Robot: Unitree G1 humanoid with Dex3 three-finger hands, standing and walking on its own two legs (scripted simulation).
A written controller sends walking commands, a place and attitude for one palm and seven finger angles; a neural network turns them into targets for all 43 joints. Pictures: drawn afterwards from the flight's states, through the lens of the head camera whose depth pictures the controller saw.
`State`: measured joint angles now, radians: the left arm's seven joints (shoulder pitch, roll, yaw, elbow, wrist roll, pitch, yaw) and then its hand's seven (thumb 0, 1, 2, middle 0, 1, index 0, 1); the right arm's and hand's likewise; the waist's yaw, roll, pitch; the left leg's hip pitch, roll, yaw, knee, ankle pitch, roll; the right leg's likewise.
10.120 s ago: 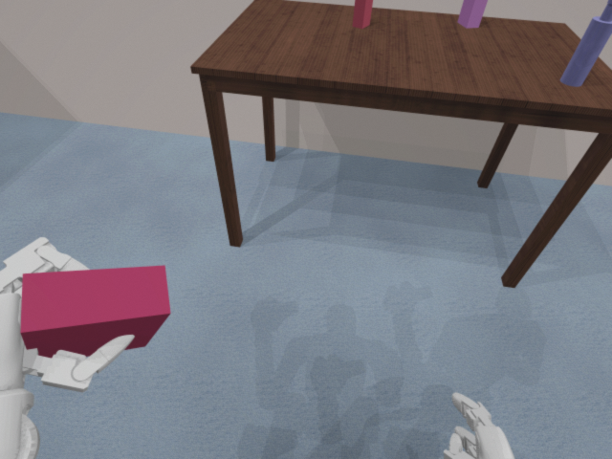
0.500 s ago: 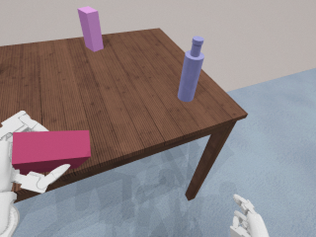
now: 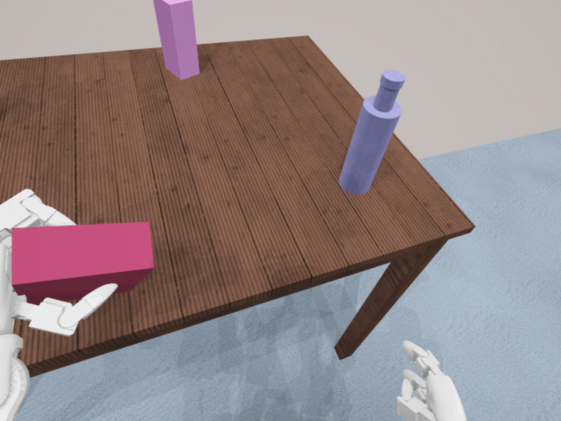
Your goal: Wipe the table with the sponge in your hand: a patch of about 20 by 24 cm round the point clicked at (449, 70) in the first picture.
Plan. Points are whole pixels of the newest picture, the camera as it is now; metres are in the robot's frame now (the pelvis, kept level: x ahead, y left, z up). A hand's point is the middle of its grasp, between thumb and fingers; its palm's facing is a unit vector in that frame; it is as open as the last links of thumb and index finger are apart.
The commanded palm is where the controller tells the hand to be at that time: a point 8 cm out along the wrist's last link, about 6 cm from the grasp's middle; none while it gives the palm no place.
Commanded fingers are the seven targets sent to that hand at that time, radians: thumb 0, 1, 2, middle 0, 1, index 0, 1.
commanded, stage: shuffle to correct the standing spot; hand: left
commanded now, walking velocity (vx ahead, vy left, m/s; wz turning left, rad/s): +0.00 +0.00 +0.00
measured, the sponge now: (101, 264) +0.24 +0.23 +0.14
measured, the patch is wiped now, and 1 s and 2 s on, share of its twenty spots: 0.00 0.00 0.00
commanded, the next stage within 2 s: come to a stop and stand still in 0.44 s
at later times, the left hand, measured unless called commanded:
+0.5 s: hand (128, 255) +0.24 +0.19 +0.16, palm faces +0.36 -0.84 -0.41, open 9.1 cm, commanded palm +0.18 +0.23 +0.18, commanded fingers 0.00 0.10 1.30 -1.20 -1.60 -1.20 -1.60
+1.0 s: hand (72, 224) +0.25 +0.24 +0.20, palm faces +0.52 -0.73 -0.44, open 9.1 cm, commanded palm +0.14 +0.22 +0.18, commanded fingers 0.00 0.10 1.30 -1.20 -1.60 -1.20 -1.60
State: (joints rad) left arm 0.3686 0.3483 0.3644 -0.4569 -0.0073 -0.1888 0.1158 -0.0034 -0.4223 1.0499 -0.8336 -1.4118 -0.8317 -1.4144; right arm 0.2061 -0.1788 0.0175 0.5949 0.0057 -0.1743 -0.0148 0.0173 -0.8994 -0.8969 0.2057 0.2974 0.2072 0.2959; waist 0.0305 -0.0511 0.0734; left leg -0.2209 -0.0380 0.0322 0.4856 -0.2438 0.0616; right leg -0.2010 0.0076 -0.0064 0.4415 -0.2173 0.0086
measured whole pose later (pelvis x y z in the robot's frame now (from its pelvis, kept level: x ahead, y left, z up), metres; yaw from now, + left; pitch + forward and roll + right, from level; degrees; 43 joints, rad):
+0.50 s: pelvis +0.02 -0.05 +0.00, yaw +1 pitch +0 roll -1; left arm 0.46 0.38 0.38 -0.55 -0.07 -0.16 0.10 0.00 -0.42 1.05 -0.83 -1.42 -0.83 -1.42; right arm 0.17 -0.18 0.00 0.54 0.02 -0.08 0.00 0.02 -0.90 -0.90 0.21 0.30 0.21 0.30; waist 0.02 -0.01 0.10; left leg -0.22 0.03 -0.01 0.50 -0.28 -0.02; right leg -0.19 0.08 -0.05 0.42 -0.24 -0.07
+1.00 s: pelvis -0.02 -0.06 +0.00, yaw +0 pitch +0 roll +0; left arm 0.13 0.49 0.49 -0.30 -0.04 -0.20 0.12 0.00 -0.43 1.05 -0.84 -1.41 -0.83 -1.42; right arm 0.17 -0.23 -0.01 0.62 0.03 -0.12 0.01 0.02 -0.90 -0.90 0.20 0.30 0.20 0.30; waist 0.07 0.00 0.14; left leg -0.26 0.01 0.02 0.50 -0.25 0.01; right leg -0.27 0.08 -0.04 0.44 -0.18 -0.07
